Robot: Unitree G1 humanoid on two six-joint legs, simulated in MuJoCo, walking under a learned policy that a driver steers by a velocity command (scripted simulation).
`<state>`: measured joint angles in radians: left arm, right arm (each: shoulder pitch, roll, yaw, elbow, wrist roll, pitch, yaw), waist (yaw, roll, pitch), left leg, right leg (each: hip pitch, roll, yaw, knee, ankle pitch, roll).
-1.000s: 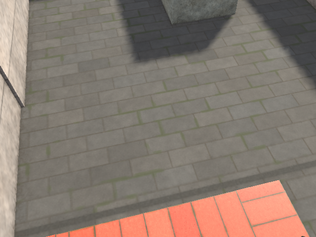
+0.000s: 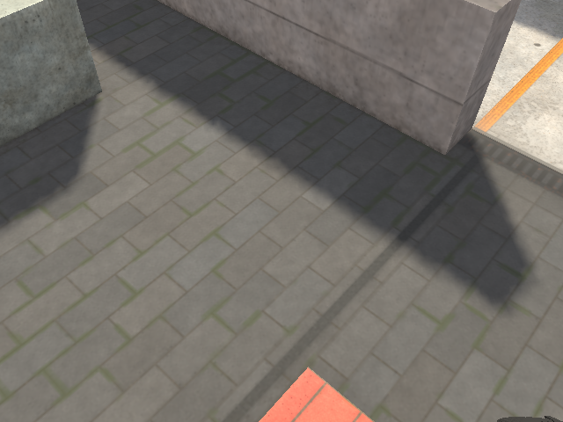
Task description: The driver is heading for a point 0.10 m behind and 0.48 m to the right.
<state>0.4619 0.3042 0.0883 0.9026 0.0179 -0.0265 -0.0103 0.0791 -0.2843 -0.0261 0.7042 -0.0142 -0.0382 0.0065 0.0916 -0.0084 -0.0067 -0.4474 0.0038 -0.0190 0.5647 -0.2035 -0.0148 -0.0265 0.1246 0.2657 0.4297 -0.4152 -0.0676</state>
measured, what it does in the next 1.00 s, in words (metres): walks ahead: right foot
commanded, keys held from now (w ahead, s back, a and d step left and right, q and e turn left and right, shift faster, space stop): no key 1.00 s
